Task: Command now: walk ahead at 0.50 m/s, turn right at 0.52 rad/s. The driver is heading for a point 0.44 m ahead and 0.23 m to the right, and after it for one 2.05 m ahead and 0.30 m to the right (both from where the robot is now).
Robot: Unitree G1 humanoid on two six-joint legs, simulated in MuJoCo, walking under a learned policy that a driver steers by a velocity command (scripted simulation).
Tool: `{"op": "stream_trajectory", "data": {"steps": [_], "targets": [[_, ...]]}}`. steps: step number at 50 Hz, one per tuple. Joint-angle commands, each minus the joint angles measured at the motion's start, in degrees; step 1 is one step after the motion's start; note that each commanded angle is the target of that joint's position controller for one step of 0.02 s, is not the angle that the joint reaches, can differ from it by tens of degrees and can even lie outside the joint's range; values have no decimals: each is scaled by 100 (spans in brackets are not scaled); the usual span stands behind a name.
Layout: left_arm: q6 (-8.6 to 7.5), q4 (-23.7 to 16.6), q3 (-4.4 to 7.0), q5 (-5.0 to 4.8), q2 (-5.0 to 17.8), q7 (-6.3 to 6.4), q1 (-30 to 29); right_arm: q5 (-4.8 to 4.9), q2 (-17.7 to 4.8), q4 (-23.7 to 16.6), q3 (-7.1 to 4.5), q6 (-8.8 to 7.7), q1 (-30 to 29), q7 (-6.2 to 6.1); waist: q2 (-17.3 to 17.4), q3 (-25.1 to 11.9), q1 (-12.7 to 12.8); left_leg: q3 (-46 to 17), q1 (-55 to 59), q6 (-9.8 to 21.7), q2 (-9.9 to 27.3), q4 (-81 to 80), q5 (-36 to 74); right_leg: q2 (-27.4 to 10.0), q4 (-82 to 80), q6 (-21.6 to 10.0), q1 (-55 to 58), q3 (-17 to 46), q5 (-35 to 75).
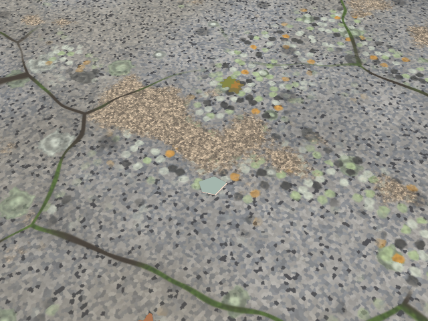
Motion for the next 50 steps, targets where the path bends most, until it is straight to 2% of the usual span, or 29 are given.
{"op": "stream_trajectory", "data": {"steps": [1, 4, 6, 8, 9, 10, 11, 12, 13, 14, 15, 16, 17, 19, 21, 25, 29, 32, 33, 34, 35, 36, 37, 38, 39, 41, 46, 49, 50], "targets": [[-69, -477, -43, 22, 73, -123, -429, 49, -970, -369, -217, -40, -345, -69, 435, 255, 9, -340, -231, 790, 1613, -722, 1565, -27, -751, -53, 156, -236, 568], [-52, -722, -44, 18, 126, -211, -825, 144, -1092, -249, -273, 81, -110, -75, 437, 379, -85, -159, 385, 700, 1795, -497, 1851, 55, -1182, -209, 13, -410, 293], [-32, -837, 8, 24, 240, -257, -822, 206, -1213, -233, -315, 170, -143, -84, 534, 299, 47, -10, 703, 584, 1870, -60, 2910, 248, -1323, -390, 232, -617, -191], [12, -785, 156, 20, 495, -257, -253, 269, -1367, -277, -364, 257, -272, -104, 713, -155, 454, 147, 792, 451, 1821, 1024, 4701, 670, -1313, -643, 1147, -951, -752], [25, -587, 308, -1, 726, -223, 556, 304, -1353, -308, -351, 300, -396, -106, 631, -561, 937, 302, 482, 300, 1634, 2128, 4937, 954, -1644, -836, 2250, -1061, -545], [76, -307, 527, -16, 1161, -118, 1563, 210, -1173, -362, -273, 279, -331, -120, 241, -1075, 1363, 328, -696, 31, 1395, 3756, 3729, 839, -1830, -1096, 3980, -480, -408], [52, -301, 635, -85, 1875, -51, 1442, -70, -274, -688, 2, 154, 193, -54, -1439, -1374, 648, 30, -3385, -369, 278, 5866, -1581, -655, -2272, -2103, 5823, 2627, -1151], [-74, -563, 489, -9, 1511, -103, 1537, 122, -551, -763, 14, -91, -213, 19, -812, -2294, 931, -1485, -4115, -315, -49, 6650, -2309, -1223, -3303, -2532, 6244, 4555, -2214], [-180, -523, 371, 49, 1122, -136, 1340, 366, -921, -937, -81, -230, -861, 70, -394, -1504, 1064, -1635, -4639, -143, 246, 6619, -1751, -1124, -3522, -2174, 5805, 3870, -1879], [-240, -539, 320, 41, 967, -134, 1038, 336, -863, -963, -53, -307, -955, 52, -75, -1006, 841, -1627, -4523, -31, 503, 6156, -1237, -897, -3472, -1963, 5036, 3163, -1402], [-252, -610, 253, 39, 753, -121, 607, 174, -882, -870, -79, -318, -914, 6, 167, -670, 579, -1641, -4123, -53, 703, 5630, -906, -657, -3472, -1789, 4230, 2558, -738], [-261, -714, 192, 104, 603, -91, 343, 98, -949, -816, -125, -264, -782, -2, 66, -571, 368, -1696, -3670, -82, 832, 5291, -667, -484, -3560, -1714, 3674, 2173, -196], [-262, -770, 176, 131, 587, -68, 256, 75, -953, -805, -144, -188, -715, 9, 20, -519, 273, -1685, -3416, -141, 849, 5080, -552, -390, -3672, -1699, 3362, 2021, 80], [-285, -751, 203, 88, 707, -3, 345, 7, -788, -833, -118, -73, -747, 2, 104, -421, 227, -1554, -3289, -329, 794, 4564, -307, -276, -3774, -1726, 2971, 1665, 647], [-285, -693, 246, 69, 861, 82, 542, -18, -647, -972, -68, -22, -1140, -13, 107, -243, 325, -1486, -3396, -497, 686, 3799, 317, -119, -3826, -1649, 2764, 1379, 784], [-167, -589, 278, 55, 920, 177, 797, -8, -452, -1219, 19, -50, -1881, 44, -163, -94, 587, -1315, -2752, -550, 197, 2114, 1685, 345, -3445, -1176, 2344, 896, 1319], [-7, -494, 285, 13, 837, 241, 1036, 51, -629, -1367, -45, -53, -2034, 118, -329, -310, 631, -1520, -2457, -418, -56, 1507, 1715, 232, -2762, -930, 2819, 1441, 1219], [65, -674, 270, 30, 741, 310, 689, 10, -851, -1257, -144, -130, -1520, 117, -492, -531, 301, -1565, -1970, -178, -17, 1071, 1477, 278, -1857, -736, 3192, 1881, 1350], [56, -788, 214, 41, 578, 299, 573, -74, -987, -1214, -183, -170, -1135, 81, -350, -884, 100, -1661, -1122, 37, 307, 844, 2319, 599, -1124, -518, 2996, 1722, 1199], [47, -954, 99, 161, 251, 293, 671, -177, -1301, -1211, -227, -155, -583, 25, 520, -1683, -9, -2639, 439, 425, 1490, 1261, 4418, 1066, 444, -220, 2139, 1186, -829], [50, -912, 44, 39, 157, 247, 2051, -177, -1406, -1118, -239, -33, -427, 50, 2059, -2560, 565, -4675, 1963, 1682, 2947, 1322, 4984, 1647, 1913, 75, 702, 868, -4182], [116, -684, 169, -6, 854, 236, 2186, 12, -1043, -1246, -192, 75, -688, 52, 1436, -2450, 511, -4852, 1527, 1652, 2862, 1087, 3208, 1051, 2561, 248, 387, 906, -3604], [219, -761, 264, -32, 1120, 252, 1408, 25, -667, -1388, -83, 163, -945, 6, 1024, -1672, 280, -3889, 888, 1359, 2395, 932, 2361, 889, 2722, 384, 147, 634, -3136], [330, -807, 283, -18, 1108, 300, 1054, -17, -563, -1391, -20, 262, -1207, -21, 701, -1246, 319, -3322, 192, 1160, 2066, 734, 1694, 721, 2586, 451, 181, 444, -2791], [419, -891, 298, 20, 1070, 330, 874, -17, -549, -1383, -2, 329, -1408, -41, 739, -830, 376, -2957, -479, 1110, 1859, 540, 1305, 580, 2387, 475, 286, 374, -2596], [496, -957, 219, 9, 693, 319, 933, -97, -735, -1297, -62, 364, -1502, -79, 1029, -505, 489, -2205, -1321, 1059, 1494, 161, 1182, 536, 1832, 454, 847, 56, -2295], [395, -1090, 36, 150, 318, 272, 614, -7, -858, -1101, -106, 393, -1415, -73, 895, -956, 376, -1791, -1146, 1339, 1653, 177, 2038, 436, 242, 337, 1609, -36, -1930], [369, -946, -18, 190, 260, 201, 612, 90, -752, -948, -28, 432, -1396, 51, 938, -913, 386, -1747, -1313, 1197, 1471, 224, 1129, 538, -1045, 217, 2364, -156, -1460], [361, -842, -26, 212, 216, 174, 723, 127, -669, -897, 26, 435, -1452, 102, 888, -842, 506, -1707, -1504, 1053, 1351, 334, 665, 616, -1791, 155, 2833, -250, -991]]}}
Velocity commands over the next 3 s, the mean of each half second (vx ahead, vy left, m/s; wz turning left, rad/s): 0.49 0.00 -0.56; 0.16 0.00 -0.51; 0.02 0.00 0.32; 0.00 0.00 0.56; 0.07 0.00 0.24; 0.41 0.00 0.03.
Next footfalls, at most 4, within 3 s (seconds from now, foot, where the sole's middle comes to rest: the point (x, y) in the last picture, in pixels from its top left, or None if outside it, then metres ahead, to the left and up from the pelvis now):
0.20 right None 0.27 -0.15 -0.78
0.66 left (228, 288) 0.59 -0.05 -0.78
1.04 right None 0.42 -0.25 -0.78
1.36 left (227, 305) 0.53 -0.04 -0.78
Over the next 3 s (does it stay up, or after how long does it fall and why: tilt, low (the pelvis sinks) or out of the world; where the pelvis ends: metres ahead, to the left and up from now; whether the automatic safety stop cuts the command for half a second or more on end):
stays up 0.66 -0.14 0.00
